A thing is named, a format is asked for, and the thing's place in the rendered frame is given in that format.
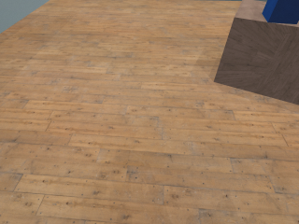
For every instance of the carton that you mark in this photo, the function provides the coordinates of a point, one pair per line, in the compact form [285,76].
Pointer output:
[282,11]

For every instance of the pedestal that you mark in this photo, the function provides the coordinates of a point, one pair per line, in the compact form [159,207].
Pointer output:
[259,56]

